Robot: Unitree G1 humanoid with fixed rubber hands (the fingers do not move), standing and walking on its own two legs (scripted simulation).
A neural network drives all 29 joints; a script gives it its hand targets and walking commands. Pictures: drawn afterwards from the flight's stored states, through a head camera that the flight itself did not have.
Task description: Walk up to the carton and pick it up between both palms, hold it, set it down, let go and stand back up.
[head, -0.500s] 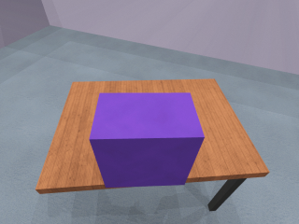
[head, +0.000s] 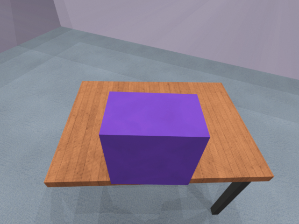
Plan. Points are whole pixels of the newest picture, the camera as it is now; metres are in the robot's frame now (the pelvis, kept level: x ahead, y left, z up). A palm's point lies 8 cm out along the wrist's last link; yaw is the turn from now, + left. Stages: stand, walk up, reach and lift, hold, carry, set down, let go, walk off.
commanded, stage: stand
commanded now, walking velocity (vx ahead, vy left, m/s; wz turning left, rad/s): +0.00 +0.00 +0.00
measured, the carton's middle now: (151, 141) +0.42 -0.01 -0.04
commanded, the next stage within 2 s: none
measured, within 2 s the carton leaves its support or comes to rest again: neither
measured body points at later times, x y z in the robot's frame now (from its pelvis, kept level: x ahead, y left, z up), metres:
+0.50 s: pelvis +0.01 -0.01 +0.00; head +0.01 +0.00 +0.45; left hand -0.03 +0.20 -0.16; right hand -0.01 -0.22 -0.16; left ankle +0.04 +0.11 -0.74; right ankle -0.02 -0.11 -0.74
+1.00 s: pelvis +0.02 -0.02 +0.00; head +0.03 -0.02 +0.45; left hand -0.03 +0.18 -0.17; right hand +0.00 -0.23 -0.17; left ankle +0.04 +0.11 -0.74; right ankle -0.02 -0.11 -0.74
